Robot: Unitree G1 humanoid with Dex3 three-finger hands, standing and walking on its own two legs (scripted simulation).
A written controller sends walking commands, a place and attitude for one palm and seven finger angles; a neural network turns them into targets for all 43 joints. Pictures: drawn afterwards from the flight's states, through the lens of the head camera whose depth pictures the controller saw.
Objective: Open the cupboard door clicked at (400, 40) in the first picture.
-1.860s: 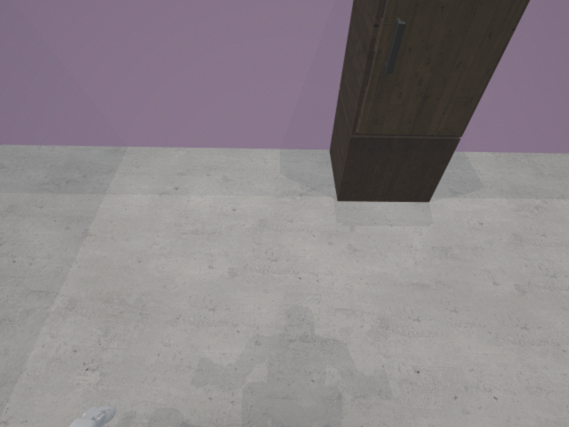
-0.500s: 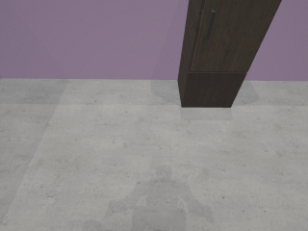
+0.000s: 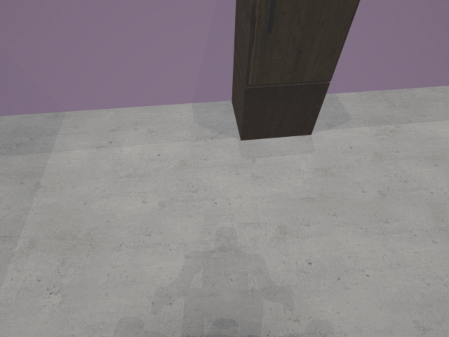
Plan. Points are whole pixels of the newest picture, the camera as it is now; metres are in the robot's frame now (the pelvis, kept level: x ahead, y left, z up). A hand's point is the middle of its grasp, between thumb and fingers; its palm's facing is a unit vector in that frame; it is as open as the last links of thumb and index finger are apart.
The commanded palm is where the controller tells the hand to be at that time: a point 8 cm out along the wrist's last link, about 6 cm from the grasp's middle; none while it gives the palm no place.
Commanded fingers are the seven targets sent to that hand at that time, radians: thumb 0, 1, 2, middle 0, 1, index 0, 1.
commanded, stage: walk to a spot facing it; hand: left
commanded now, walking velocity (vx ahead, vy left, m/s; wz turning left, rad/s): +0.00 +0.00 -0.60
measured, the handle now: (270, 11) +1.27 -0.08 +0.02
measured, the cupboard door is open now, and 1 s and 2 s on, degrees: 0 0 0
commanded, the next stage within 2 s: none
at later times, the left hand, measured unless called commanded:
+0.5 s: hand out of the picture +0.06 +0.22 -0.16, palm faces -0.16 -0.96 -0.23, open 7.4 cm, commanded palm none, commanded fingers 0.00 0.90 0.90 -0.20 -0.30 -0.20 -0.30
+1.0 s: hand (188, 282) +0.25 +0.11 -0.17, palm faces -0.60 -0.79 -0.12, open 7.4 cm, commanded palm none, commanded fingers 0.00 0.90 0.90 -0.20 -0.30 -0.20 -0.30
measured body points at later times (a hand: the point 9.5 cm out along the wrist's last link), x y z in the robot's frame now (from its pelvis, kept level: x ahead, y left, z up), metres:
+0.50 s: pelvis -0.02 +0.02 +0.01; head +0.02 +0.03 +0.46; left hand +0.07 +0.27 -0.14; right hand +0.05 -0.26 -0.12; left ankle -0.02 +0.15 -0.71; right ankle +0.01 -0.10 -0.73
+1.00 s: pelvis +0.07 +0.01 +0.01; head +0.12 +0.01 +0.45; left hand +0.28 +0.15 -0.16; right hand -0.15 -0.11 -0.12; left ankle -0.01 +0.15 -0.73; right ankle +0.06 -0.16 -0.67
